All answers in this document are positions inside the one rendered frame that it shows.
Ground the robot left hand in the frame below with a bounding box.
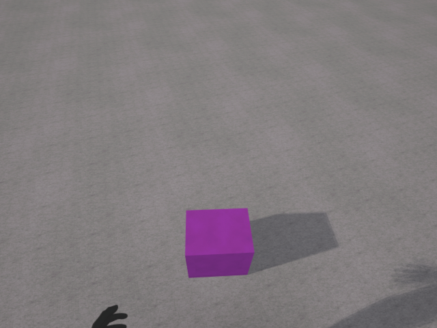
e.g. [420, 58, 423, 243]
[92, 305, 128, 328]

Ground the carton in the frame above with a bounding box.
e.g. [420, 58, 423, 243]
[185, 208, 255, 278]

